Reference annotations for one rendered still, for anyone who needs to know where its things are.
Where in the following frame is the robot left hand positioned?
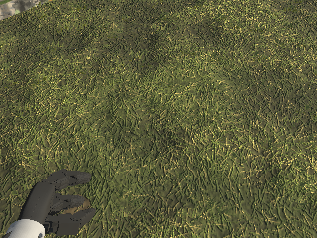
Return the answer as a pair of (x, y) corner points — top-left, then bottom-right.
(18, 169), (96, 236)

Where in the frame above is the robot left forearm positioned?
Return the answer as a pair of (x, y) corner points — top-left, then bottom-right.
(2, 219), (45, 238)

